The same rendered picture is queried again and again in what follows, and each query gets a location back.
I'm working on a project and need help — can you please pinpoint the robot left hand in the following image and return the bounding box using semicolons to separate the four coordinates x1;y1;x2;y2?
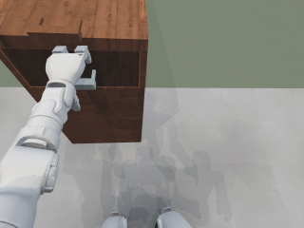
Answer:
46;46;92;111

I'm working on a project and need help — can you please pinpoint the cabinet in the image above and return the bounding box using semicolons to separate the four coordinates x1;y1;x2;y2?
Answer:
0;0;148;144

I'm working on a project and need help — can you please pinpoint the drawer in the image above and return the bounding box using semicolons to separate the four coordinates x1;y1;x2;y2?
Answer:
0;47;140;87

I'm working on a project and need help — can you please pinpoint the left robot thigh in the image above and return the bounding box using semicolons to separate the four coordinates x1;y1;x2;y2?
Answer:
101;216;127;228

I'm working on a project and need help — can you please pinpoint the left robot upper arm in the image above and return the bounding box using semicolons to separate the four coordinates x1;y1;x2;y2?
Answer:
0;145;60;228

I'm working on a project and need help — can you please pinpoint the robot left forearm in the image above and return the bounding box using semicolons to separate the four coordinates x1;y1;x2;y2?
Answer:
0;79;75;177

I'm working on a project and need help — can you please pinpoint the robot right shin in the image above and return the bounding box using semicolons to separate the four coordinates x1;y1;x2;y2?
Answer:
161;207;172;215

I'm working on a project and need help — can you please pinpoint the handle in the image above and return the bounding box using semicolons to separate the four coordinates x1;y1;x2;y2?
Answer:
27;25;83;44
74;69;96;90

